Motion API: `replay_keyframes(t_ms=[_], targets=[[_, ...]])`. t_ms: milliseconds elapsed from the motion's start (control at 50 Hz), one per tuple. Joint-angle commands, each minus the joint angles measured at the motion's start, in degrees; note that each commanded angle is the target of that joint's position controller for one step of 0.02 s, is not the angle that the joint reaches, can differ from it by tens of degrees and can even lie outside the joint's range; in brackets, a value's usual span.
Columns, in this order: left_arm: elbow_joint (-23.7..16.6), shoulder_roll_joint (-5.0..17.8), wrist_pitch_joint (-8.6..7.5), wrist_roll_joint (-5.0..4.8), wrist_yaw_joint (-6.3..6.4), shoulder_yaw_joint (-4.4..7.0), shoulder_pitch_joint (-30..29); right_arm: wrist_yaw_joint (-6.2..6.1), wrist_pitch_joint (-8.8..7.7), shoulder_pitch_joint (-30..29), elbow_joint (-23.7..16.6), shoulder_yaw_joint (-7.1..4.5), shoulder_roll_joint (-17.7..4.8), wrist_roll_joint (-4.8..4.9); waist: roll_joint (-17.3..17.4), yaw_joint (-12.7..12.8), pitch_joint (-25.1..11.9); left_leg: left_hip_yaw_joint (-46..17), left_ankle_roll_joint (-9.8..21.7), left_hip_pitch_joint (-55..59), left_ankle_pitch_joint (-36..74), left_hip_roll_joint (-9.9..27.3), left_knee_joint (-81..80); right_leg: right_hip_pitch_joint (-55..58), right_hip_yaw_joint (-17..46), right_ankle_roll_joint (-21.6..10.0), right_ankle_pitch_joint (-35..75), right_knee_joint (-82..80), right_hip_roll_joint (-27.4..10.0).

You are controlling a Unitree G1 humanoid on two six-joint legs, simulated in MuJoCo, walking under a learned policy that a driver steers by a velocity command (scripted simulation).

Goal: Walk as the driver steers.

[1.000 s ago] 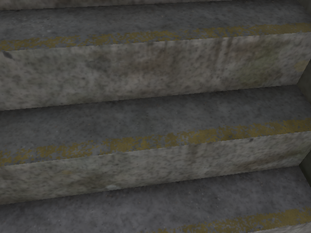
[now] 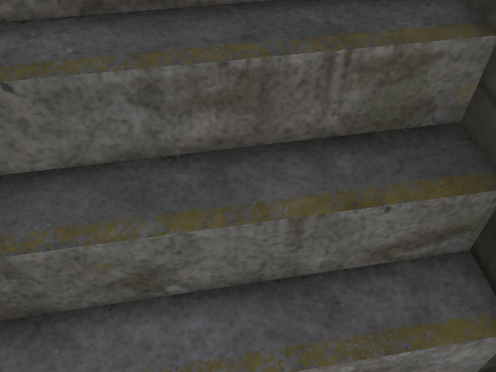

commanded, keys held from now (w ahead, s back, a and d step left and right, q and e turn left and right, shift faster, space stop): no key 0.82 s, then w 0.18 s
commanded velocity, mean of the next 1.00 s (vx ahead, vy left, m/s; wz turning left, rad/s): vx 0.03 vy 0.00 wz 0.00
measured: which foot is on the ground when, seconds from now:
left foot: down 0.00-1.00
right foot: down 0.00-1.00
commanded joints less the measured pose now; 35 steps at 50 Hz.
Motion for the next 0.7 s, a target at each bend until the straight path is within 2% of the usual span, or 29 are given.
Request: replay_keyframes(t_ms=[20,300,320,340,700], targets=[[-1.6,6.2,-0.61,-0.05,0.15,1.11,0.0,-0.24,-0.52,-1.1,-1.2,-1.08,-6.4,0.02,0.2,0.0,-2.2,-1.2,1.6,2.2,5.3,0.8,-3.2,-1.9,4.2,-0.7,7.1,-5.7,-3.8],[2.1,7.0,-0.56,-0.18,0.03,0.55,0.0,-0.48,-0.37,-1.3,2.1,-0.81,-7.0,0.00,0.1,0.1,-2.4,-1.0,1.5,2.0,5.5,0.7,-3.9,-1.6,4.1,-0.9,7.8,-6.4,-3.8],[2.3,7.1,-0.50,-0.65,0.00,0.60,-0.4,-0.46,-0.17,-0.8,2.3,-0.71,-6.9,-0.05,-0.4,-0.4,-2.6,-1.1,1.4,2.3,5.5,0.7,-4.0,-1.6,4.4,-1.1,9.1,-6.4,-3.9],[2.4,7.1,-0.47,-0.71,-0.01,0.58,-0.4,-0.47,-0.07,-0.7,2.5,-0.71,-7.0,-0.06,-0.2,-0.3,-2.6,-1.0,1.4,2.2,5.4,0.7,-4.0,-1.3,4.3,-1.2,9.6,-6.3,-3.9],[4.7,7.5,-0.21,-0.55,0.03,0.34,0.2,-0.67,-0.05,0.8,3.6,-0.43,-7.2,-0.05,0.1,0.0,-2.2,-0.8,1.2,1.2,4.9,0.5,-4.5,-1.0,4.2,-1.5,8.6,-6.8,-3.8]])
Velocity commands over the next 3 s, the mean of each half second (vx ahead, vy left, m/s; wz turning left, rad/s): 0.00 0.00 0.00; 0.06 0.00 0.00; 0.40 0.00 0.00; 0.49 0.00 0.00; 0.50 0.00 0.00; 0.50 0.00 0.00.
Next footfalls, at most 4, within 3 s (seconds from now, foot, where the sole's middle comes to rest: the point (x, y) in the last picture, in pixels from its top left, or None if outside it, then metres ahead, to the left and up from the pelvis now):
1.44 right None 0.22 -0.10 -0.78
1.96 left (176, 345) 0.48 0.19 -0.54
2.66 right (332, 314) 0.56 -0.16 -0.54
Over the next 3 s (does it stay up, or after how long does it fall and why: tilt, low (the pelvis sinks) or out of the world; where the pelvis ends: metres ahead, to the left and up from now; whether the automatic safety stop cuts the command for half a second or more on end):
stays up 0.55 -0.06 0.25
